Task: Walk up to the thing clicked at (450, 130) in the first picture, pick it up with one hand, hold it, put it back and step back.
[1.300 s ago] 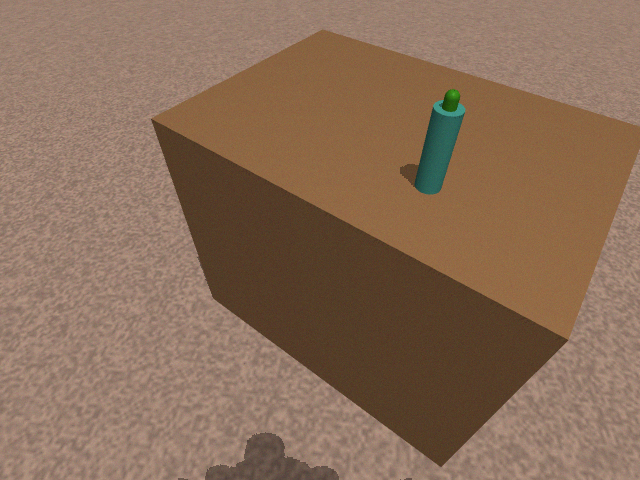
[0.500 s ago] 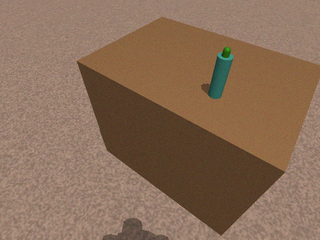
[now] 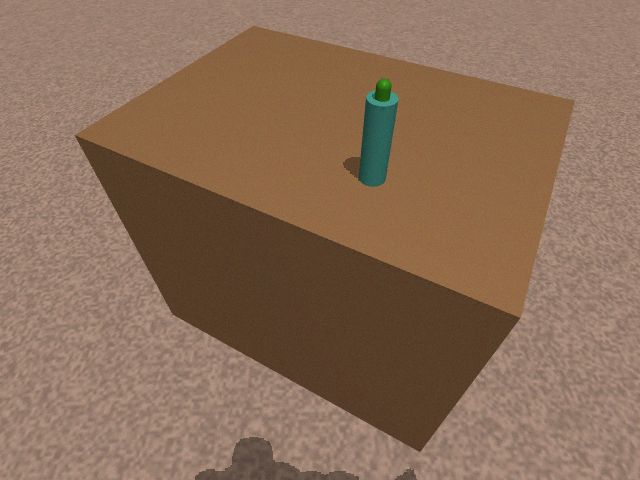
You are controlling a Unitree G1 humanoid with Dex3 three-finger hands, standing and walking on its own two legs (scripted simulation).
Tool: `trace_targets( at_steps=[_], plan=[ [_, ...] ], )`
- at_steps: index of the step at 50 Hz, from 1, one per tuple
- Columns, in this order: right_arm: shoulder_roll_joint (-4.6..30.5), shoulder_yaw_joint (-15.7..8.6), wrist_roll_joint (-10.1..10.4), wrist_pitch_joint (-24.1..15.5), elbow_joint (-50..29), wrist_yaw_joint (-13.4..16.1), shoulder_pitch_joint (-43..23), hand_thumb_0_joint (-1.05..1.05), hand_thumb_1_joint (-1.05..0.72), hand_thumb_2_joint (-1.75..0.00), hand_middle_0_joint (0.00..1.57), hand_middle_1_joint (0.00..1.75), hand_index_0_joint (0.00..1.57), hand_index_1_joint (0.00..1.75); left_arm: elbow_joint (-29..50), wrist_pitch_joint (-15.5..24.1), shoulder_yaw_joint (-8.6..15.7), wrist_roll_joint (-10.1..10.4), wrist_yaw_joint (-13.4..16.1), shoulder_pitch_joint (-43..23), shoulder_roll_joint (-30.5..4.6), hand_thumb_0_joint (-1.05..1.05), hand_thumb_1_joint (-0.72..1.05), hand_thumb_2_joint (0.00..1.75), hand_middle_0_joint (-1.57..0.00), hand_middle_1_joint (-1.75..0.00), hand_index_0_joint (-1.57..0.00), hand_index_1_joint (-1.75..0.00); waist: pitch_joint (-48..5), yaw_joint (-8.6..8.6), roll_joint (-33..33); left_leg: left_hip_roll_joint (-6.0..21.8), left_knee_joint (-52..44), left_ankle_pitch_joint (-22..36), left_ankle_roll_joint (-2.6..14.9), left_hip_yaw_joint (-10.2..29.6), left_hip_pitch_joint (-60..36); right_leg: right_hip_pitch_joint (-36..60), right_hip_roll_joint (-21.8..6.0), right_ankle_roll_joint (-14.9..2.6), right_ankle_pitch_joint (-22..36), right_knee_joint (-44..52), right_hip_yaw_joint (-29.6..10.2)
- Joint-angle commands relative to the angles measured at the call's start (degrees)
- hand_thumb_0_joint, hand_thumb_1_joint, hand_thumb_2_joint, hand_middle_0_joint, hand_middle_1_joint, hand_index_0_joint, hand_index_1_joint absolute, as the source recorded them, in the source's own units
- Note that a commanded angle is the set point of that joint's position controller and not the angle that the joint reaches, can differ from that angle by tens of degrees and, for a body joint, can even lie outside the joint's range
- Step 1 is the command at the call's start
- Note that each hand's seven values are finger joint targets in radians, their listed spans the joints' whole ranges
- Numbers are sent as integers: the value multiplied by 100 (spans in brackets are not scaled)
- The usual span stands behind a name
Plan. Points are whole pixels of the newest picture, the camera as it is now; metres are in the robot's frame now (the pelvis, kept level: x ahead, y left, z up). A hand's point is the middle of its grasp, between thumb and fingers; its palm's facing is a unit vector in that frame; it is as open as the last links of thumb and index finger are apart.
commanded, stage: walk up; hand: left
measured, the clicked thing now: (377, 133) +0.65 -0.08 +0.07
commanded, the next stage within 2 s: none
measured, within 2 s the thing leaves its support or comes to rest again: neither
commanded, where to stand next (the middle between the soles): +0.12 -0.03 m, yaw -28 degrees
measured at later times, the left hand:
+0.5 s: hand (178, 435) +0.23 +0.23 -0.17, palm faces -0.28 -0.86 -0.43, open 7.3 cm
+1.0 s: hand (216, 402) +0.28 +0.18 -0.16, palm faces -0.47 -0.77 -0.42, open 7.3 cm
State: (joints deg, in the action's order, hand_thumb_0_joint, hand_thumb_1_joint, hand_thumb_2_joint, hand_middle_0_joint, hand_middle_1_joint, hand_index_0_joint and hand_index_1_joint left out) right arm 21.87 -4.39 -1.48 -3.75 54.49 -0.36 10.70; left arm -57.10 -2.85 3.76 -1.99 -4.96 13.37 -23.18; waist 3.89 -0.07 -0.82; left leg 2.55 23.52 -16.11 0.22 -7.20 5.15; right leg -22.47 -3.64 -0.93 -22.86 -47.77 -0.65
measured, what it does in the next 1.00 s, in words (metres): steps on the spot, turning right: right foot, then left foot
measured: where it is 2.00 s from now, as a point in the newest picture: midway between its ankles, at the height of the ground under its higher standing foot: outside the picture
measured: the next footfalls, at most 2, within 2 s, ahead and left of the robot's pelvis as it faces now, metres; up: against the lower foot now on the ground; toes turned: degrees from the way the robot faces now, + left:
right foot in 0.12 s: +0.13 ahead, -0.18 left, +0.00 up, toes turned -8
left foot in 0.48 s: +0.20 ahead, +0.09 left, +0.00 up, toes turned -14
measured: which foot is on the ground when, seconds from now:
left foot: down 0.00-0.12, up 0.14-0.46, down 0.48-0.84, up 0.86-1.00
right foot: up 0.00-0.10, down 0.12-0.50, up 0.52-0.80, down 0.82-1.00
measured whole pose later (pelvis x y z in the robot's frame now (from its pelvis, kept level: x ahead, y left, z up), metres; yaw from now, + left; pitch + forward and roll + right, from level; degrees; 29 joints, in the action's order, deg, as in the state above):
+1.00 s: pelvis +0.07 -0.02 -0.03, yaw -27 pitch -2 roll +1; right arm 24.9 -2.8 0.0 0.2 47.2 0.8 12.4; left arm -45.4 1.0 1.6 -1.4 0.0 13.9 -22.2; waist 7.0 0.8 1.5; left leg 3.9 55.0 -29.6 0.3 -0.3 25.3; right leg -18.7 2.5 -1.4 -24.0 -44.5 -4.3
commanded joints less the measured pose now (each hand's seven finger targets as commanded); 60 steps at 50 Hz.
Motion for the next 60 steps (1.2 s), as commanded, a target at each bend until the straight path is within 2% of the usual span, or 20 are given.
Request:
trace_targets(
  at_steps=[1,5,6,7,8,12,22,24,25,26,27,30,36,40,42,43,46,53,56,60],
  plan=[
    [1637,-457,-78,-73,-784,-8,-450,0,-90,-90,20,30,20,30,785,228,314,-7,-99,-90,-942,0,90,90,-20,-30,-20,-30,228,-19,1072,1481,-824,-773,946,540,707,72,-227,67,316,657,189],
    [1264,-333,-45,218,-1051,-74,-514,0,-90,-90,20,30,20,30,516,400,469,-18,170,1142,-1213,0,90,90,-20,-30,-20,-30,-283,-523,-128,700,1933,-584,562,-281,1832,2056,492,1,925,1455,597],
    [837,-171,18,274,-1174,-99,-268,0,-90,-90,20,30,20,30,537,467,624,-29,310,1675,-1687,0,90,90,-20,-30,-20,-30,-325,-781,-1632,45,3673,-1483,309,-418,2515,2297,-258,-349,235,2554,-951],
    [768,-110,71,333,-1350,-99,-137,0,-90,-90,20,30,20,30,861,558,636,-12,388,1448,-2171,0,90,90,-20,-30,-20,-30,-376,-517,-1949,-420,4525,-2202,37,409,3296,1971,-1661,-1133,-195,3628,-4065],
    [1239,-227,56,363,-1299,-44,-263,0,-90,-90,20,30,20,30,1009,549,613,51,421,1102,-2205,0,90,90,-20,-30,-20,-30,-260,-421,-979,-18,4823,-2052,-26,1104,3020,1511,-1971,-1650,-290,3536,-4495],
    [1245,-206,83,385,-895,-7,536,0,-90,-90,20,30,20,30,1240,582,387,103,611,432,-1603,0,90,90,-20,-30,-20,-30,-324,5,-709,387,3973,-1142,56,1084,2306,948,-1007,-1114,1489,2451,-2061],
    [1095,-390,93,455,-1232,37,715,0,-90,-90,20,30,20,30,1993,438,250,99,759,80,-1559,0,90,90,-20,-30,-20,-30,-592,231,-762,-217,1915,-198,180,618,910,-297,-622,-947,3700,897,-1634],
    [1416,-475,-58,340,-1236,83,901,0,-90,-90,20,30,20,30,2097,362,126,202,755,102,-1107,0,90,90,-20,-30,-20,-30,-645,316,79,405,730,810,443,1532,439,-791,159,-338,2607,-265,-1040],
    [1739,-513,-64,295,-1422,96,610,0,-90,-90,20,30,20,30,2093,316,56,195,776,370,-819,0,90,90,-20,-30,-20,-30,-528,96,1090,1615,237,1612,876,3133,335,-1346,1013,-73,-268,-1229,-596],
    [2131,-613,81,273,-1415,54,614,0,-90,-90,20,30,20,30,1993,286,166,136,857,384,-1247,0,90,90,-20,-30,-20,-30,-924,268,1375,2518,247,2495,1785,3855,411,-1119,936,-12,-1527,-2251,-729],
    [1999,-614,74,258,-1437,70,522,0,-90,-90,20,30,20,30,1886,290,210,122,862,282,-1387,0,90,90,-20,-30,-20,-30,-663,210,970,2454,266,2656,1909,3752,762,-1086,816,-16,-1462,-2736,-868],
    [1674,-430,63,186,-1463,171,231,0,-90,-90,20,30,20,30,1737,268,267,222,712,343,-1208,0,90,90,-20,-30,-20,-30,-296,0,1140,1544,646,2710,1268,2198,823,-1153,584,-91,-749,-2523,-713],
    [1809,-421,-8,151,-1531,156,668,0,-90,-90,20,30,20,30,1870,304,302,124,492,-4,-1088,0,90,90,-20,-30,-20,-30,-794,212,1087,1697,1098,3107,1398,1829,190,-438,446,30,-973,-536,-27],
    [1629,-292,69,271,-1630,94,238,0,-90,-90,20,30,20,30,1495,391,372,62,517,676,-1031,0,90,90,-20,-30,-20,-30,-796,-258,893,1228,1993,1800,786,1024,1389,1290,750,-212,439,1738,316],
    [971,-64,113,294,-1845,103,21,0,-90,-90,20,30,20,30,1690,518,537,-27,577,454,-1838,0,90,90,-20,-30,-20,-30,-596,-240,-1026,43,3481,-1549,79,421,3410,1801,-1377,-1256,1607,2293,-3360],
    [1338,-193,64,321,-1754,242,-294,0,-90,-90,20,30,20,30,1710,520,541,-8,582,347,-2053,0,90,90,-20,-30,-20,-30,-492,-333,-870,337,3978,-2189,45,1038,2938,995,-1814,-1870,2315,2164,-3696],
    [1286,-140,175,236,-1252,196,204,0,-90,-90,20,30,20,30,1656,556,326,57,642,-101,-1476,0,90,90,-20,-30,-20,-30,-328,63,-678,331,3442,-1466,24,890,2636,1117,-875,-1281,3618,1507,-2078],
    [1152,-154,90,89,-788,146,631,0,-90,-90,20,30,20,30,1631,464,188,147,598,-378,-1316,0,90,90,-20,-30,-20,-30,-574,306,-733,-114,996,156,146,487,486,85,-277,-787,2658,1028,-1421],
    [1865,-239,70,-12,-907,125,111,0,-90,-90,20,30,20,30,1359,415,147,191,645,-110,-1185,0,90,90,-20,-30,-20,-30,-640,74,856,2067,147,487,1452,3056,883,26,534,-70,-727,-274,-336],
    [1426,-40,89,77,-819,87,-383,0,-90,-90,20,30,20,30,911,541,195,120,555,106,-1175,0,90,90,-20,-30,-20,-30,-248,-202,671,756,988,479,420,1363,1864,1095,196,-360,878,1610,-956]
  ],
)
